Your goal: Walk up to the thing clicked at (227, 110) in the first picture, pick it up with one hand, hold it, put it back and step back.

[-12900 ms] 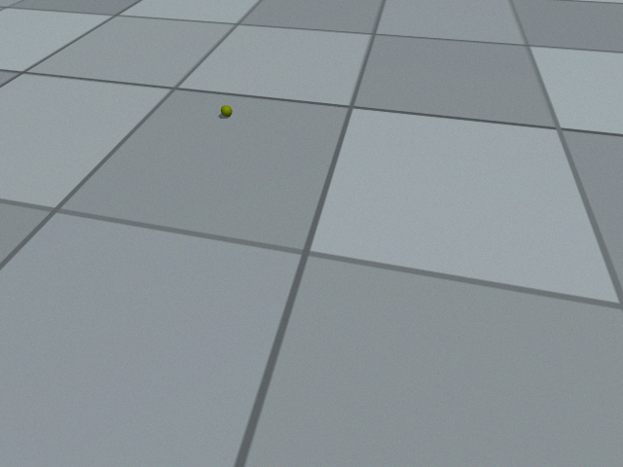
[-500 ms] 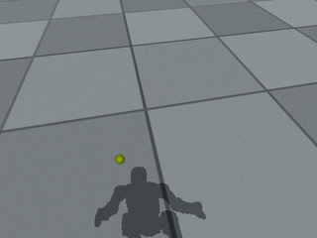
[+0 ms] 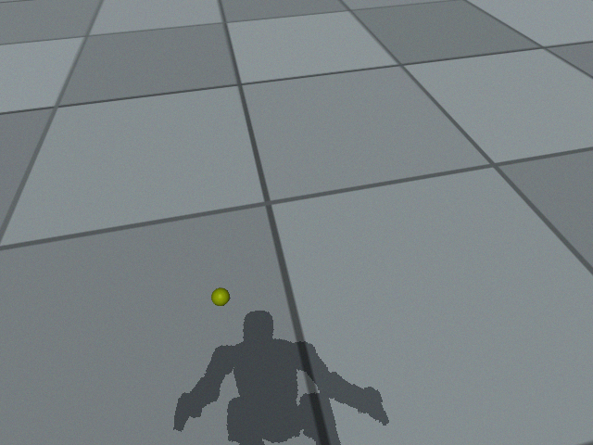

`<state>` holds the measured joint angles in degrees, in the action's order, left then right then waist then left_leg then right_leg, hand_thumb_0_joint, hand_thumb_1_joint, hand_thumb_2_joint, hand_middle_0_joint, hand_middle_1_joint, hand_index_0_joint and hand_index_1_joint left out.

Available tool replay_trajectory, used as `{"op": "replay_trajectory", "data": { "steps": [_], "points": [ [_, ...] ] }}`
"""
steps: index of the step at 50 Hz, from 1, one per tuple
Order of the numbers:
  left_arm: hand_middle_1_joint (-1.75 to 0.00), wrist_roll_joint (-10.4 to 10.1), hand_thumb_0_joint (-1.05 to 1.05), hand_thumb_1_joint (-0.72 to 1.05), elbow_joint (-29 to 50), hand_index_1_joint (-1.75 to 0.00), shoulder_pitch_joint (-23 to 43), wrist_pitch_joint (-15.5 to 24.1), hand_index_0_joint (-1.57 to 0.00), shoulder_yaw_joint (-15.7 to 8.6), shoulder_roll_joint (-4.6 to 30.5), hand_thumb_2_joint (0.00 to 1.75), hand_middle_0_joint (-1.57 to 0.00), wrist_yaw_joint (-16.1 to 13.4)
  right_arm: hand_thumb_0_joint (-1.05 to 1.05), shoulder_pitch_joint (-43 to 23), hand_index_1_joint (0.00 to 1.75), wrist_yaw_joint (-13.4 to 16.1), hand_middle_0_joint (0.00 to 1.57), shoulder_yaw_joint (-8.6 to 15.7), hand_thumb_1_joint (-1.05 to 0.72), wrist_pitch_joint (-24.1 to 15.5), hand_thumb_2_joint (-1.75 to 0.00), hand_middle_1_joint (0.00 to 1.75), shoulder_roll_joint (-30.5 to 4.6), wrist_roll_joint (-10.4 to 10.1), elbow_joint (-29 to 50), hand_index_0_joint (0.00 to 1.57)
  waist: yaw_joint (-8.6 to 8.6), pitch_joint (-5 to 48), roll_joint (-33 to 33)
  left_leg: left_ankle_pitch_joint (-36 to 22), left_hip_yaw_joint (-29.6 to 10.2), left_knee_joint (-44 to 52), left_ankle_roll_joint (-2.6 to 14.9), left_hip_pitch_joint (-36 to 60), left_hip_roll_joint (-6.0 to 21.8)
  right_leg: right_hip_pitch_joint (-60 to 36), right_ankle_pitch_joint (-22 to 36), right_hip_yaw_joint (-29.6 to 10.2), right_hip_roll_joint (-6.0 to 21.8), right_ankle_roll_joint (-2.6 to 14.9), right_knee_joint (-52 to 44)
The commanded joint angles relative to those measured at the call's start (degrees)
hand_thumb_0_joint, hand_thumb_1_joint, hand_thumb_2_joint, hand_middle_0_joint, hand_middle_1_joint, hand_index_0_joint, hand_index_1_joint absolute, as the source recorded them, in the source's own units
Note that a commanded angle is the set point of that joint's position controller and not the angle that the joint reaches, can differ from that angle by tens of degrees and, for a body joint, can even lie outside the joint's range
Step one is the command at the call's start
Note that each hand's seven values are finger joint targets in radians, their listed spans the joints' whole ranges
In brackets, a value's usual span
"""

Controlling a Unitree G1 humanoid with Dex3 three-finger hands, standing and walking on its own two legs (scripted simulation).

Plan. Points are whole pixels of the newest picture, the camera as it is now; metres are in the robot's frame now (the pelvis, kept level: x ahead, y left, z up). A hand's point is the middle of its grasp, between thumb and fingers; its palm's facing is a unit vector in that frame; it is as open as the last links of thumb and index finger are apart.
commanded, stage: stand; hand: left
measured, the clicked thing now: (220, 296) +0.79 +0.29 -0.75
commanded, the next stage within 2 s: walk up in 0.10 s
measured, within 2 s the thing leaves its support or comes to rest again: neither
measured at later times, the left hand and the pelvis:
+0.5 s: hand out of the picture +0.11 +0.33 -0.17, palm faces +0.01 -0.94 -0.35, open 7.4 cm; pelvis +0.09 +0.05 -0.01, yaw +2 degrees
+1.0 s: hand (143, 360) +0.31 +0.27 -0.14, palm faces +0.02 -0.92 -0.39, open 7.4 cm; pelvis +0.27 +0.00 -0.01, yaw +3 degrees
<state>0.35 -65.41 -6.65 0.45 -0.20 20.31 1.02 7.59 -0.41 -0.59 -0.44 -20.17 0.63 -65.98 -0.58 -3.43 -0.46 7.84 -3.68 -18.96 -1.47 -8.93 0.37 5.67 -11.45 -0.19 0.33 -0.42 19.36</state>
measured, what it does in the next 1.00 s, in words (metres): walks ahead: left foot, then right foot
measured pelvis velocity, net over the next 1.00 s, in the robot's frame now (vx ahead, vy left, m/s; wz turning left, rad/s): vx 0.27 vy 0.00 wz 0.04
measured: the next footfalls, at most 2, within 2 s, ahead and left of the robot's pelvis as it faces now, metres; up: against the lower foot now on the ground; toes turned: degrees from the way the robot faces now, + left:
left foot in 0.36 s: +0.16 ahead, +0.17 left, +0.00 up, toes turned +5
right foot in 0.76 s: +0.32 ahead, -0.11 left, +0.00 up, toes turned -2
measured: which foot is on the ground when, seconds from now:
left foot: down 0.00-0.16, up 0.18-0.34, down 0.36-0.78, up 0.80-1.00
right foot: down 0.00-0.38, up 0.40-0.74, down 0.76-1.00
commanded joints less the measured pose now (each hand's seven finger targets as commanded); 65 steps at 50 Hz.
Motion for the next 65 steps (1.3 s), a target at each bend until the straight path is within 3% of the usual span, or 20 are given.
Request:
{"op": "replay_trajectory", "data": {
  "steps": [1, 4, 5, 7, 9, 17, 18, 19, 20, 26, 34, 37, 38, 39, 40, 46, 53, 55, 58, 65],
  "points": [
    [-0.30, -0.20, 0.00, 0.90, 3.45, -0.30, 2.30, 1.50, -0.20, -2.10, 12.50, 0.90, -0.20, -1.10, 0.00, -2.37, 0.30, 0.66, 0.20, 2.16, -0.90, -1.68, -0.90, 0.30, -12.32, -0.25, 3.37, 0.20, 0.56, 5.12, 0.04, -5.31, -4.48, 2.34, 2.44, 2.15, 6.18, 0.37, 4.66, -5.33, 6.84, 1.79, -3.91],
    [-0.30, -0.15, 0.00, 0.90, 3.39, -0.30, 2.33, 1.45, -0.20, -1.99, 12.31, 0.90, -0.20, -1.12, 0.00, -2.58, 0.30, 0.74, 0.20, 2.18, -0.90, -1.61, -0.90, 0.30, -12.75, -0.26, 3.36, 0.20, 0.53, 4.38, -0.05, -3.39, -4.42, 2.66, 2.41, 1.58, 6.14, 0.91, 2.70, -5.31, 6.66, 1.63, -4.41],
    [-0.30, 0.77, 0.00, 0.90, 6.09, -0.30, -1.74, 1.90, -0.20, -5.42, 16.03, 0.90, -0.20, 0.04, 0.00, 1.63, 0.30, -0.55, 0.20, 5.18, -0.90, -2.02, -0.90, 0.30, -15.52, 0.46, 6.41, 0.20, 1.20, 9.34, 1.06, 21.60, -4.48, -1.92, 6.20, -0.06, 2.91, -3.91, -20.05, -4.18, 3.73, 4.15, -0.49],
    [-0.30, 1.43, 0.00, 0.90, 5.75, -0.30, -6.61, 1.97, -0.20, -6.76, 17.11, 0.90, -0.20, 0.36, 0.00, -3.57, 0.30, -1.31, 0.20, 5.66, -0.90, -1.52, -0.90, 0.30, -14.66, 1.36, 9.13, 0.20, 5.00, -0.75, 3.28, 28.09, -2.30, -8.35, 5.00, -20.51, 1.07, -6.50, -33.66, -12.76, 8.65, 7.76, -4.10],
    [-0.30, 1.77, 0.00, 0.90, 7.85, -0.30, -8.87, 2.83, -0.20, -8.26, 19.50, 0.90, -0.20, 0.00, 0.00, -5.36, 0.30, -1.38, 0.20, 5.84, -0.90, -1.89, -0.90, 0.30, -12.32, 1.86, 11.84, 0.20, 7.09, -6.93, 8.95, 17.05, 1.07, -25.95, 2.63, -31.03, 1.75, -8.78, -26.60, -25.06, 21.60, 14.70, -13.51],
    [-0.30, 1.29, 0.00, 0.90, 15.69, -0.30, -1.69, 2.36, -0.20, -6.50, 14.79, 0.90, -0.20, 1.41, 0.00, 12.62, 0.30, -2.28, 0.20, 9.18, -0.90, -3.65, -0.90, 0.30, -12.82, 2.02, 10.44, 0.20, -4.30, 0.97, 3.57, 2.56, 8.36, -7.24, 1.83, 9.45, -0.99, 14.39, -2.03, -0.21, 7.54, 8.13, 11.11],
    [-0.30, 1.21, 0.00, 0.90, 16.10, -0.30, -5.79, 2.14, -0.20, -5.68, 11.44, 0.90, -0.20, 1.51, 0.00, 18.67, 0.30, -1.52, 0.20, 10.68, -0.90, -3.91, -0.90, 0.30, -16.61, 2.36, 9.74, 0.20, -6.55, 4.98, -8.87, 11.78, 1.53, -3.15, 4.10, 17.89, 2.89, 20.21, -4.13, 2.90, 3.36, 6.13, 27.84],
    [-0.30, 0.45, 0.00, 0.90, 17.32, -0.30, -6.46, 2.16, -0.20, -4.92, 8.31, 0.90, -0.20, 1.40, 0.00, 20.95, 0.30, -1.17, 0.20, 11.47, -0.90, -4.48, -0.90, 0.30, -22.99, 2.97, 11.05, 0.20, -6.68, 4.32, -20.34, 25.90, -31.53, 8.17, 9.84, 16.67, 19.18, 32.36, -22.74, -1.06, -6.45, 3.47, 41.11],
    [-0.30, 0.76, 0.00, 0.90, 16.50, -0.30, -5.10, 1.76, -0.20, -6.38, 15.02, 0.90, -0.20, 0.56, 0.00, 15.58, 0.30, -1.36, 0.20, 11.62, -0.90, -4.48, -0.90, 0.30, -24.17, 0.99, 13.35, 0.20, -4.95, 2.15, -9.08, 34.32, -36.65, 10.40, 15.88, 7.54, 23.65, 28.97, -22.48, -9.15, -1.01, 4.39, 44.46],
    [-0.30, 0.37, 0.00, 0.90, 14.06, -0.30, -11.92, 1.71, -0.20, -6.06, 15.27, 0.90, -0.20, 2.10, 0.00, 9.18, 0.30, -0.93, 0.20, 8.73, -0.90, -5.22, -0.90, 0.30, -17.67, 0.43, 18.43, 0.20, 0.10, -2.94, -7.95, 12.32, -9.21, 7.65, 13.33, -0.82, 15.20, 23.75, -8.13, -4.57, 4.15, 1.05, 34.20],
    [-0.30, 0.93, 0.00, 0.90, 17.73, -0.30, -7.50, 2.32, -0.20, -6.86, 14.08, 0.90, -0.20, 3.64, 0.00, 9.41, 0.30, -1.34, 0.20, 8.74, -0.90, -4.82, -0.90, 0.30, -18.50, 0.04, 21.64, 0.20, -0.10, -3.35, -8.09, 15.59, -2.83, 4.07, 12.25, -7.59, 13.01, 12.71, -0.33, 1.78, 3.88, 1.65, 17.77],
    [-0.30, 1.03, 0.00, 0.90, 16.13, -0.30, -15.18, 3.34, -0.20, -8.03, 14.78, 0.90, -0.20, 2.80, 0.00, 8.60, 0.30, -1.25, 0.20, 7.78, -0.90, -4.21, -0.90, 0.30, -16.52, 0.27, 22.82, 0.20, 4.81, 0.93, -1.59, 2.85, 0.26, -11.92, 9.90, -10.04, 10.47, -1.04, -0.90, 3.98, 0.96, 2.51, 11.89],
    [-0.30, 1.28, 0.00, 0.90, 15.48, -0.30, -19.87, 4.10, -0.20, -8.98, 17.20, 0.90, -0.20, 1.99, 0.00, 12.04, 0.30, -1.14, 0.20, 6.60, -0.90, -4.18, -0.90, 0.30, -13.29, -0.03, 22.85, 0.20, 6.64, 4.43, 8.15, -0.51, 4.42, -27.25, 8.02, -13.16, 6.11, -8.91, -5.99, 0.47, 2.09, 3.83, 6.48],
    [-0.30, 1.45, 0.00, 0.90, 16.55, -0.30, -23.03, 4.79, -0.20, -10.16, 22.35, 0.90, -0.20, 1.19, 0.00, 13.91, 0.30, -1.12, 0.20, 5.10, -0.90, -4.40, -0.90, 0.30, -9.17, -0.63, 24.64, 0.20, 6.70, 6.48, 21.55, 17.11, 7.21, -44.23, 4.24, -24.52, -1.94, -14.01, -9.03, -25.92, 18.19, 9.72, -1.07],
    [-0.30, 0.49, 0.00, 0.90, 17.43, -0.30, -20.89, 4.63, -0.20, -9.90, 24.27, 0.90, -0.20, 1.24, 0.00, 11.63, 0.30, -0.19, 0.20, 6.53, -0.90, -3.84, -0.90, 0.30, -14.56, -0.21, 23.76, 0.20, 6.62, 3.58, 14.99, 25.45, 2.06, -49.70, 3.99, -27.94, -2.13, -8.14, -10.05, -38.38, 25.02, 17.02, -4.57],
    [-0.30, 0.01, 0.00, 0.90, 21.20, -0.30, -13.15, 4.75, -0.20, -7.59, 17.52, 0.90, -0.20, 0.38, 0.00, 14.24, 0.30, -1.70, 0.20, 6.72, -0.90, -3.27, -0.90, 0.30, -13.33, -0.47, 20.02, 0.20, 1.53, -0.63, 10.93, 15.11, 2.04, -35.94, 2.28, -20.00, 3.05, 4.19, 9.64, -9.18, 14.02, 14.36, -0.90],
    [-0.30, 0.05, 0.00, 0.90, 23.61, -0.30, -11.46, 4.02, -0.20, -5.71, 16.79, 0.90, -0.20, -0.51, 0.00, 10.17, 0.30, -1.29, 0.20, 6.49, -0.90, -3.29, -0.90, 0.30, -10.32, 0.23, 21.45, 0.20, 1.09, 2.57, 7.90, 2.44, 6.64, -18.24, 2.53, -6.39, 1.47, 10.36, 24.48, -3.10, 14.15, 12.28, 8.05],
    [-0.30, -0.39, 0.00, 0.90, 23.79, -0.30, -9.88, 3.20, -0.20, -4.56, 14.72, 0.90, -0.20, -0.96, 0.00, 13.54, 0.30, -0.57, 0.20, 6.88, -0.90, -3.87, -0.90, 0.30, -11.65, 0.41, 19.83, 0.20, -1.37, 5.38, 2.93, -5.89, 6.60, -10.84, 4.24, 2.76, -0.06, 13.75, 18.91, 0.44, 9.92, 8.55, 18.40],
    [-0.30, -0.61, 0.00, 0.90, 22.87, -0.30, -15.29, 1.89, -0.20, -4.96, 14.94, 0.90, -0.20, -1.31, 0.00, 16.73, 0.30, -0.17, 0.20, 9.90, -0.90, -4.34, -0.90, 0.30, -22.86, -0.33, 21.47, 0.20, -2.61, 8.80, -9.64, 3.02, -28.20, -0.50, 18.87, 6.37, 23.71, 24.69, -25.04, -1.64, -0.73, 3.46, 43.85],
    [-0.30, 0.15, 0.00, 0.90, 18.25, -0.30, -15.75, 2.16, -0.20, -5.00, 12.97, 0.90, -0.20, -0.52, 0.00, 8.03, 0.30, 0.31, 0.20, 7.14, -0.90, -3.54, -0.90, 0.30, -17.17, 0.66, 22.87, 0.20, 0.33, 3.55, -11.33, -5.87, -7.29, -4.88, 14.10, -5.15, 14.47, 16.63, -15.93, 0.29, 2.68, 2.09, 26.97]
  ]
}}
